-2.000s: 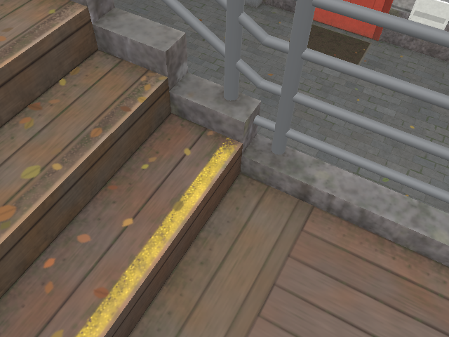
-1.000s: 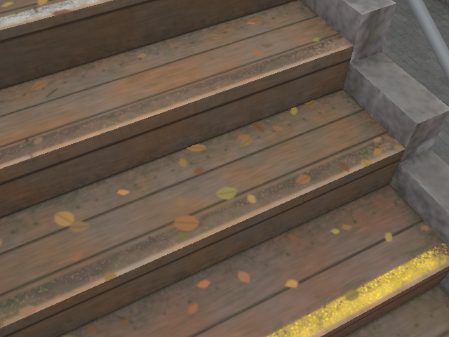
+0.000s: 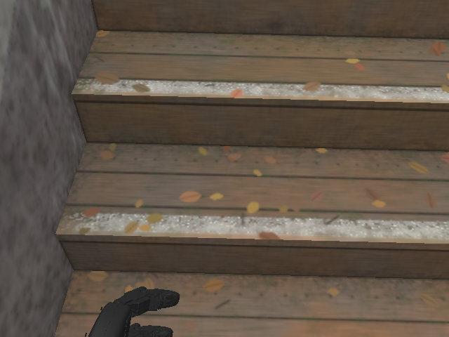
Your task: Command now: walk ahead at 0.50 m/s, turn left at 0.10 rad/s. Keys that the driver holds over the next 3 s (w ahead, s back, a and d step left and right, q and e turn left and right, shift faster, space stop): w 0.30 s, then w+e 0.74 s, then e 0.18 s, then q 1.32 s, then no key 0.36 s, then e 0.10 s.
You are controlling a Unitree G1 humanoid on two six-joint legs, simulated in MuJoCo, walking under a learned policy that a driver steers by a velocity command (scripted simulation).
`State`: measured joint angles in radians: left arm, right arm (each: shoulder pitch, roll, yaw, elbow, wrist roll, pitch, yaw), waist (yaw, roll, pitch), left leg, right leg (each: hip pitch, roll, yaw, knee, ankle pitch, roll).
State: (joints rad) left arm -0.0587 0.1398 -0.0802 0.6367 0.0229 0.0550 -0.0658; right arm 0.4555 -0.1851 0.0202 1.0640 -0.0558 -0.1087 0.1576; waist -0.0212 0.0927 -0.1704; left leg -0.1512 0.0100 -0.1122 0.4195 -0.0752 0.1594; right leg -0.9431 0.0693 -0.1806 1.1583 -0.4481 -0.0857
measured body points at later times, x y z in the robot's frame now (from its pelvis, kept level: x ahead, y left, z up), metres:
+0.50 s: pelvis +0.30 +0.04 +0.17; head +0.30 +0.04 +0.62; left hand +0.25 +0.23 +0.01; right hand +0.55 -0.12 +0.10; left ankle +0.40 +0.14 -0.46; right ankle +0.14 -0.09 -0.51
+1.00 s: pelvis +0.56 -0.03 +0.30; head +0.56 -0.02 +0.75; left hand +0.87 +0.04 +0.25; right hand +0.44 -0.19 +0.15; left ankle +0.41 +0.15 -0.43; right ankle +0.63 -0.14 -0.30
